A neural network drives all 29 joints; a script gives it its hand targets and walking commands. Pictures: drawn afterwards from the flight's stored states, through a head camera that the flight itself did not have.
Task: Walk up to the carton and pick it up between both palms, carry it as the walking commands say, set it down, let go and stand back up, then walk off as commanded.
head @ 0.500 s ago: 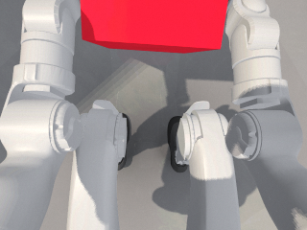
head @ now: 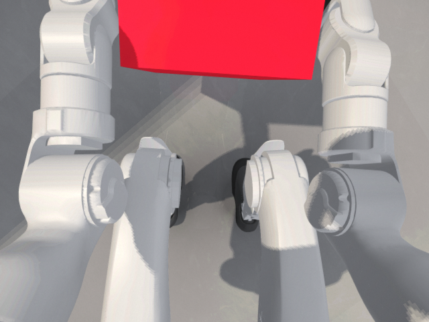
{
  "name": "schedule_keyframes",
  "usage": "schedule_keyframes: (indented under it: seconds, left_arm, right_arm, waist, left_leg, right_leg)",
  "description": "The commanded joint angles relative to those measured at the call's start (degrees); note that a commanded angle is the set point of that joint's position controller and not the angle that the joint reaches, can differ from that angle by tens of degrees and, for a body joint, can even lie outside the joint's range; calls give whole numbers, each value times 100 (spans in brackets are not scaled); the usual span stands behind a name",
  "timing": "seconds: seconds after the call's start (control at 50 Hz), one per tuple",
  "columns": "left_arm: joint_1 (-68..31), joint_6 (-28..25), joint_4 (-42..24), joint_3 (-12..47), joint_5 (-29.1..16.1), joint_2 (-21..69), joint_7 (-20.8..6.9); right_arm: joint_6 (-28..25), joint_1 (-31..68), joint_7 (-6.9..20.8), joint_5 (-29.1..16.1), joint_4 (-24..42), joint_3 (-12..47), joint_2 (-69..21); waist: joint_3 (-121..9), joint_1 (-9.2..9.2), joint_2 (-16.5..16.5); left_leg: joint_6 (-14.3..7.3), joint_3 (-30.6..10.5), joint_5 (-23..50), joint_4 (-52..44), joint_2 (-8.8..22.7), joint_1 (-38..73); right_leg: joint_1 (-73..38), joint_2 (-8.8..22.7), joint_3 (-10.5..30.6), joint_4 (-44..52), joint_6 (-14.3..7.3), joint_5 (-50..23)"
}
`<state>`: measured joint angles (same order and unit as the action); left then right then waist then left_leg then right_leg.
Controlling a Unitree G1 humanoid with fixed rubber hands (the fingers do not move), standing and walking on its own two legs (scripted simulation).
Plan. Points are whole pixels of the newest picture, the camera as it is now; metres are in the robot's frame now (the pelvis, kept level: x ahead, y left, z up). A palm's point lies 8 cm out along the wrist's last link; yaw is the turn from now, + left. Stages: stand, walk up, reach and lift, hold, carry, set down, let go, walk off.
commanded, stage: reach and lift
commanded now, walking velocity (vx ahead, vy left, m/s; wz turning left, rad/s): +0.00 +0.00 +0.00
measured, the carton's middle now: (216, 1) +0.55 +0.01 -0.16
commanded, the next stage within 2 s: none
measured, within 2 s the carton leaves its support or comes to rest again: neither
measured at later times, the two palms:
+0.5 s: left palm out of the picture +0.54 +0.15 -0.03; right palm out of the picture +0.53 -0.14 -0.03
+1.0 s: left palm out of the picture +0.52 +0.16 +0.04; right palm out of the picture +0.51 -0.14 +0.04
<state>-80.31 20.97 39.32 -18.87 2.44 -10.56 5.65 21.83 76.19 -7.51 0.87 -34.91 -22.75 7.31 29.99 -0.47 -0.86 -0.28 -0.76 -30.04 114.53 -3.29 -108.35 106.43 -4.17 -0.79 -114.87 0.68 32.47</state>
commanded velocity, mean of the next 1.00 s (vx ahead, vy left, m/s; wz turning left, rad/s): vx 0.00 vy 0.00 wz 0.00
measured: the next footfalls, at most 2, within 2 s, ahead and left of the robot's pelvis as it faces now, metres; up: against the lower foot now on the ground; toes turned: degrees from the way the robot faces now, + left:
none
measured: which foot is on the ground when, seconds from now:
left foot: down 0.00-1.00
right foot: down 0.00-1.00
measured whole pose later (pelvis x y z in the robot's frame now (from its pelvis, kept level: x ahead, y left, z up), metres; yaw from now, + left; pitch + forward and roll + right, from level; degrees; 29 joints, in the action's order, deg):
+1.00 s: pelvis -0.01 +0.00 +0.10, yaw +0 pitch +17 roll -1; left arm -72.5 25.0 33.2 -20.1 5.8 -6.4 4.3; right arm 25.9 67.7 -5.9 4.0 -28.0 -23.5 4.0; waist 29.9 -0.2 -0.3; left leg -0.4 -1.6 -25.6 94.7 -3.5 -85.8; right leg 84.0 -4.1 0.4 -94.8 0.9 27.7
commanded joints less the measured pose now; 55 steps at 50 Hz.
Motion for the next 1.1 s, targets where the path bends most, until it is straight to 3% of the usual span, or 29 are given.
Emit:
schedule_keyframes:
  seconds: [0.0, 0.08, 0.16, 0.18, 0.22, 0.34, 0.38, 0.44, 0.54, 0.62, 0.74, 0.8, 0.86, 0.92, 0.94, 1.06, 1.08]
  left_arm:
    - [-3747, 159, -607, 3367, -985, 6228, -1494]
    - [-3695, 283, -205, 3096, -797, 6272, -1545]
    - [-3771, 368, -303, 3197, -845, 6474, -1616]
    - [-3747, 376, -373, 3210, -845, 6503, -1630]
    - [-3761, 401, -342, 3225, -832, 6547, -1642]
    - [-3700, 434, -715, 3433, -915, 6650, -1637]
    - [-3535, 443, -543, 3375, -855, 6602, -1636]
    - [-3390, 463, -373, 3258, -771, 6667, -1677]
    - [-3318, 461, -662, 3489, -871, 6599, -1667]
    - [-3196, 475, -548, 3464, -813, 6801, -1680]
    - [-3183, 456, -939, 3765, -981, 6803, -1616]
    - [-2966, 460, -541, 3536, -798, 6783, -1635]
    - [-2832, 465, -552, 3584, -804, 6897, -1639]
    - [-2770, 450, -622, 3674, -850, 6951, -1631]
    - [-2825, 441, -739, 3657, -827, 6926, -1625]
    - [-2664, 444, -830, 3797, -872, 7013, -1624]
    - [-2692, 431, -868, 3777, -866, 6950, -1618]
  right_arm:
    - [-32, 5097, 1527, -1011, 1153, 3868, -5547]
    - [121, 4951, 1601, -834, 661, 3636, -5646]
    - [193, 4924, 1666, -796, 721, 3625, -5765]
    - [199, 5052, 1681, -866, 877, 3738, -5817]
    - [217, 4911, 1707, -812, 758, 3644, -5834]
    - [258, 4859, 1736, -916, 1122, 3899, -5928]
    - [278, 4809, 1741, -903, 1009, 3919, -5976]
    - [295, 4668, 1756, -806, 878, 3848, -5992]
    - [304, 4649, 1713, -963, 1230, 4145, -6145]
    - [301, 4387, 1723, -869, 1055, 4043, -6126]
    - [284, 4305, 1677, -983, 1397, 4282, -6109]
    - [262, 4150, 1696, -809, 1067, 4044, -6069]
    - [234, 4166, 1720, -862, 1260, 4140, -6121]
    - [235, 4047, 1718, -834, 1280, 4201, -6149]
    - [246, 4086, 1720, -860, 1322, 4235, -6227]
    - [256, 3846, 1744, -859, 1391, 4363, -6229]
    - [264, 3875, 1740, -891, 1390, 4394, -6274]
  waist:
    - [-12867, 43, 239]
    - [-12213, 58, 115]
    - [-12636, 191, 170]
    - [-12785, 81, 150]
    - [-12773, 188, 222]
    - [-13450, 165, 265]
    - [-13156, 75, 174]
    - [-12841, 110, 84]
    - [-13529, 20, 54]
    - [-13127, 87, 120]
    - [-13689, 118, 208]
    - [-12857, 144, 180]
    - [-13086, 114, 199]
    - [-13267, 211, 146]
    - [-13317, 136, 162]
    - [-13325, 193, 137]
    - [-13308, 122, 126]
  left_leg:
    - [74, 275, 1726, -1169, -529, 4354]
    - [40, 264, 1084, -1448, -507, 4081]
    - [58, 239, 1126, -1593, -519, 4395]
    - [51, 279, 1228, -1626, -534, 4444]
    - [61, 232, 1182, -1695, -523, 4552]
    - [86, 229, 1567, -1843, -560, 5037]
    - [68, 232, 1391, -1942, -557, 4908]
    - [61, 231, 1135, -2080, -554, 4764]
    - [55, 235, 1575, -2203, -604, 5214]
    - [73, 188, 1299, -2429, -583, 5216]
    - [99, 116, 1651, -2597, -617, 5845]
    - [101, 104, 1225, -2804, -570, 5576]
    - [103, 69, 1299, -2933, -585, 5846]
    - [98, 30, 1467, -3018, -586, 6036]
    - [94, 37, 1418, -3050, -585, 6092]
    - [99, -28, 1370, -3341, -566, 6425]
    - [80, -23, 1381, -3381, -568, 6455]
  right_leg:
    - [-3221, -510, -257, 1405, -34, -1586]
    - [-2951, -487, -280, 1658, -40, -989]
    - [-3132, -496, -307, 1814, -62, -1065]
    - [-3306, -498, -284, 1865, -47, -1166]
    - [-3182, -501, -300, 1917, -64, -1125]
    - [-3678, -539, -245, 2110, -39, -1497]
    - [-3637, -539, -227, 2202, -9, -1296]
    - [-3647, -529, -209, 2374, -5, -1063]
    - [-4232, -578, -172, 2479, 49, -1525]
    - [-4147, -545, -151, 2686, 44, -1215]
    - [-4610, -580, -105, 2837, 41, -1557]
    - [-4320, -555, -124, 3034, 38, -1114]
    - [-4546, -568, -111, 3162, 30, -1197]
    - [-4754, -582, -113, 3237, 42, -1361]
    - [-4796, -570, -90, 3263, 42, -1295]
    - [-5078, -574, -73, 3505, 30, -1282]
    - [-5127, -568, -47, 3550, 38, -1271]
